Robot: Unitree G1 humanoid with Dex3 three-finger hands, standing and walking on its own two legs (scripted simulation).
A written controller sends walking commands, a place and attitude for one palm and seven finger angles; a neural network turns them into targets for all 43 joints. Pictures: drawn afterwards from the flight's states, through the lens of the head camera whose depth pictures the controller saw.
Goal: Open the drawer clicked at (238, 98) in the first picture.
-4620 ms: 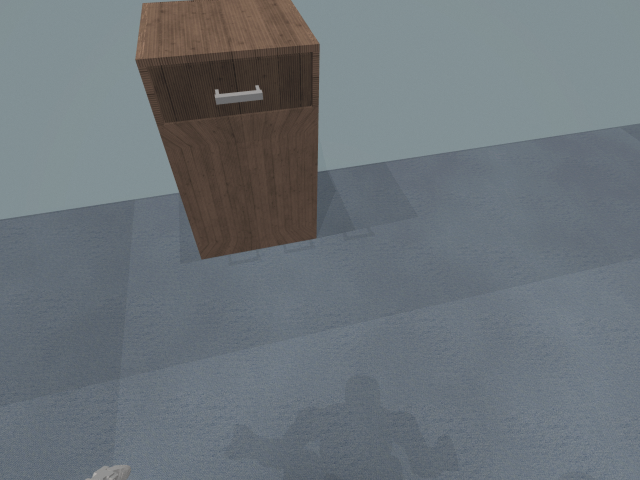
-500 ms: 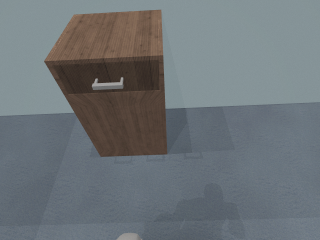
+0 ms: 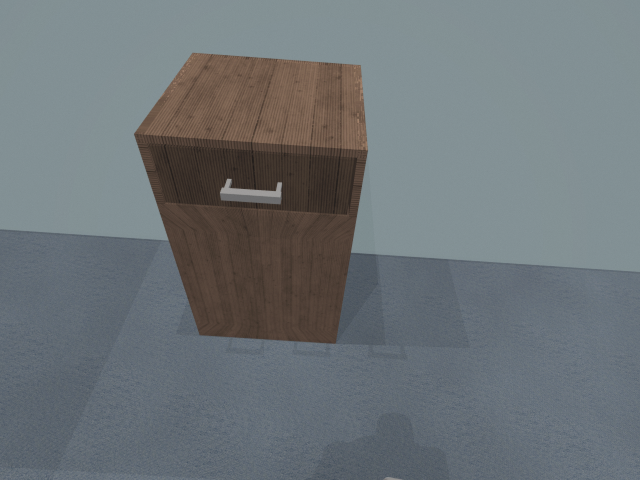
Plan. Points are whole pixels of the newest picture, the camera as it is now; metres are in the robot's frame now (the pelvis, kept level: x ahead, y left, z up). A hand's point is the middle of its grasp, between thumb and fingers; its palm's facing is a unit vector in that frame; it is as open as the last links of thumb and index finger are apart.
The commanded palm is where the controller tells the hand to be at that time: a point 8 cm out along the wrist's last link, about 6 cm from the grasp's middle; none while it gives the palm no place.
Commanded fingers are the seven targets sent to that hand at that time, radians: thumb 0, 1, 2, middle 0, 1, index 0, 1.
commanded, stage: take the last steps up to it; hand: left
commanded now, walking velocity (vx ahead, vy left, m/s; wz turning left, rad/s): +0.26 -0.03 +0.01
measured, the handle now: (252, 190) +0.71 +0.19 -0.07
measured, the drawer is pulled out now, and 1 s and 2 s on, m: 0.00 0.00 0.00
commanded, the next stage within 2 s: come to a stop and stand still in 0.44 s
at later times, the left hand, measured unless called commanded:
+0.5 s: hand out of the picture +0.14 +0.10 -0.16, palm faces +0.08 -0.97 -0.22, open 7.2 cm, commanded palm none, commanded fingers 0.00 0.90 0.90 -0.20 -0.30 -0.20 -0.30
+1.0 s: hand out of the picture +0.17 +0.12 -0.19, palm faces +0.04 -0.97 -0.22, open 7.4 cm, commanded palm none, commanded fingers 0.00 0.90 0.90 -0.20 -0.30 -0.20 -0.30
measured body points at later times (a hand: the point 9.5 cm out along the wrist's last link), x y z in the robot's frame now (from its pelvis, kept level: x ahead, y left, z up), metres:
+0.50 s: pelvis +0.13 -0.08 +0.00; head +0.12 -0.10 +0.45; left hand +0.14 +0.15 -0.14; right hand +0.15 -0.31 -0.17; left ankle +0.16 +0.08 -0.68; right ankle +0.13 -0.14 -0.75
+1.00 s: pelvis +0.17 -0.06 -0.01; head +0.22 -0.06 +0.43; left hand +0.17 +0.17 -0.17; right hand +0.26 -0.27 -0.17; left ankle +0.22 +0.07 -0.75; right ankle +0.13 -0.15 -0.74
